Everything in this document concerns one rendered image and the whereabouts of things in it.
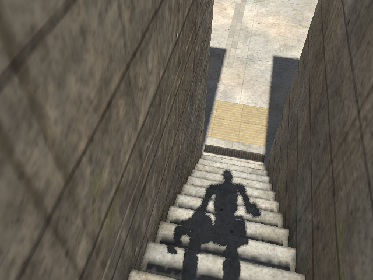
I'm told stairs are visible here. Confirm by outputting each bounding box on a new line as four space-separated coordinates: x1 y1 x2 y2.
128 154 305 280

